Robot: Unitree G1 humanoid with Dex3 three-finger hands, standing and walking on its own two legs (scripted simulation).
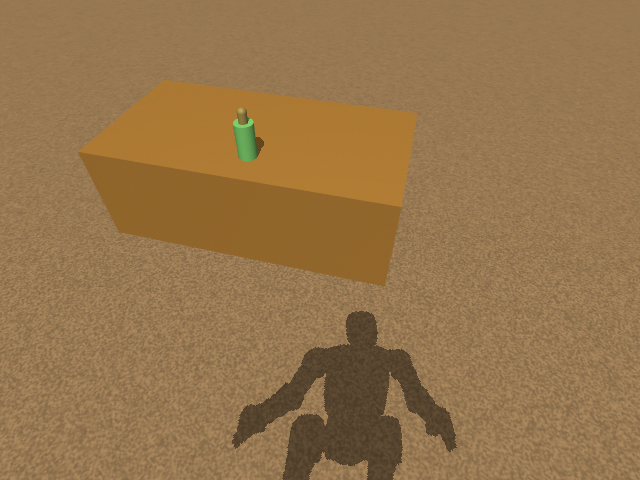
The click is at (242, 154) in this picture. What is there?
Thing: necked bottle
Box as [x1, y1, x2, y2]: [233, 107, 257, 160]
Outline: 239,107 237,109 238,118 233,121 238,156 242,160 252,160 257,156 253,122 250,118 246,117 245,109
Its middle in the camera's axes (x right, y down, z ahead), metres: -0.26 -0.38 +1.38
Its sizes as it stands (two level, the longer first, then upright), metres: 0.071 0.071 0.190
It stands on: a support 0.42 m high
